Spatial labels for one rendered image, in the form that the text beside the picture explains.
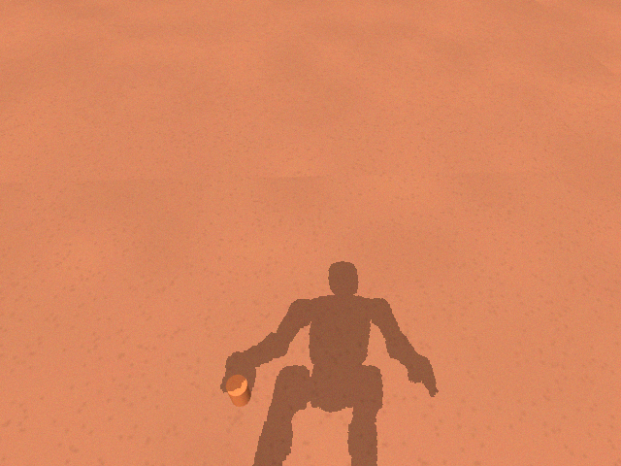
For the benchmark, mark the can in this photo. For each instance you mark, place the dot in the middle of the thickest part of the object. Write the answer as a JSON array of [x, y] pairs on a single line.
[[238, 390]]

